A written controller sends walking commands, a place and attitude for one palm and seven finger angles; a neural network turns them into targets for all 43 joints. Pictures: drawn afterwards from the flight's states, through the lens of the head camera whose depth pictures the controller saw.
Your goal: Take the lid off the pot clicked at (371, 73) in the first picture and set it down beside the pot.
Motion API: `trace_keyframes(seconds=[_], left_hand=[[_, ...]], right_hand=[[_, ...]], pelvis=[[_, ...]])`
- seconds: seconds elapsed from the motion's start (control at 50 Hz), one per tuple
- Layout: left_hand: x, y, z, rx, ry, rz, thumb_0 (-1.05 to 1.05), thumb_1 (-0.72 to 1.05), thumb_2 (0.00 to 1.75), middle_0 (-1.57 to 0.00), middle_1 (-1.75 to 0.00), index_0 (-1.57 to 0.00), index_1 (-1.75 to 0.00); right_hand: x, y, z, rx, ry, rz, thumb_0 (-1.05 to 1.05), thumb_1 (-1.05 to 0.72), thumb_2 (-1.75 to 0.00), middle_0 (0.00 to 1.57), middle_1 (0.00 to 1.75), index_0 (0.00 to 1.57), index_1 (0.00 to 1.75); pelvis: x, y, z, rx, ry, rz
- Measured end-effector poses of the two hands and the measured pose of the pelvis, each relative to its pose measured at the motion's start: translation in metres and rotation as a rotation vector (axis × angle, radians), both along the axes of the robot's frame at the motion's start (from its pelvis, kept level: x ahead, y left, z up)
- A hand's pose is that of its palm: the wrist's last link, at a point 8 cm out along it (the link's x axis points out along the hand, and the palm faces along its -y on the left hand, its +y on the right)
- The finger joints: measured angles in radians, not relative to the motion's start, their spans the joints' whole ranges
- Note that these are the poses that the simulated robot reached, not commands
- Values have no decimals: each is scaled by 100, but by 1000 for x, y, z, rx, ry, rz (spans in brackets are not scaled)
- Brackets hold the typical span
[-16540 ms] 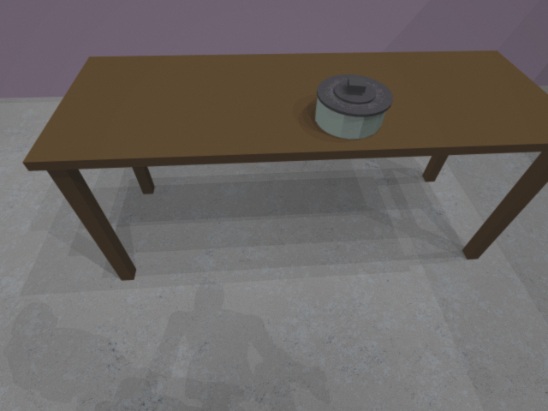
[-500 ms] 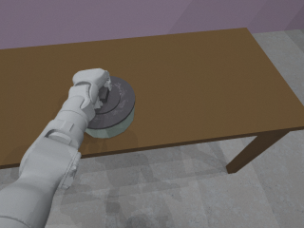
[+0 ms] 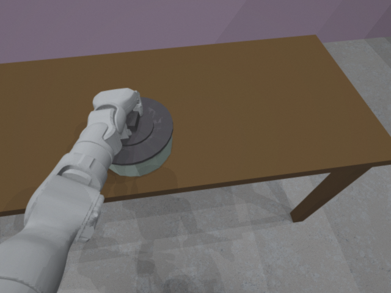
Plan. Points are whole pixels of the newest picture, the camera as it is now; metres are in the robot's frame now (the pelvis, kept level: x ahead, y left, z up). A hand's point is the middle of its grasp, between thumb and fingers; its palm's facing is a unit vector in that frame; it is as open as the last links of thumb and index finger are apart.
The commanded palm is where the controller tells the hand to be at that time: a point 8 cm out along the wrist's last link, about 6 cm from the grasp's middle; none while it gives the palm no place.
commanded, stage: close the fingers and squeeze the knob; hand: left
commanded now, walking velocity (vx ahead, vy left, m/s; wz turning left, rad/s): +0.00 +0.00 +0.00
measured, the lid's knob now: (128, 120) +0.51 +0.13 +0.02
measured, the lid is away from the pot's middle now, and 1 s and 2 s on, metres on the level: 0.00 0.01 0.01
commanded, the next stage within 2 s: lift the lid straight up in 0.16 s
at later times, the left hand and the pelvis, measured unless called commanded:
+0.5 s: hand (121, 123) +0.48 +0.13 +0.05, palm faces -0.36 -0.07 -0.93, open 8.3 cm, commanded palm +0.48 +0.13 +0.12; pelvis +0.00 +0.00 +0.00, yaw +0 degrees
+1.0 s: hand (115, 108) +0.49 +0.14 +0.09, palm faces -0.34 -0.06 -0.94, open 8.3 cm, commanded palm +0.49 +0.13 +0.16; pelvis +0.01 +0.00 +0.01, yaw +0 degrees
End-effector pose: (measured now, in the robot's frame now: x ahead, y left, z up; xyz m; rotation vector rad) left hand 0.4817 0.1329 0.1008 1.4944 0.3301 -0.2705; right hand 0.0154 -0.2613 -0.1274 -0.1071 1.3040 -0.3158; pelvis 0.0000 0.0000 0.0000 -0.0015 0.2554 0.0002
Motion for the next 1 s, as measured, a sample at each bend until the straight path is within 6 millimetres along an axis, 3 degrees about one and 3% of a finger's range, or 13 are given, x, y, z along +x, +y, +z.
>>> trace_keyframes(seconds=[0.46,1.0], left_hand=[[-3,1,4,-5,-8,-1,-2,23,80,-83,-107,-52,-95],[7,5,43,1,-33,4,-3,23,80,-86,-108,-52,-94]], right_hand=[[8,-1,1,-1,-32,5,0,-90,-90,20,30,20,30],[24,3,4,0,-70,31,0,-90,-90,20,30,20,30]], pelvis=[[1,-1,2,0,-15,2],[5,3,5,1,-39,8]])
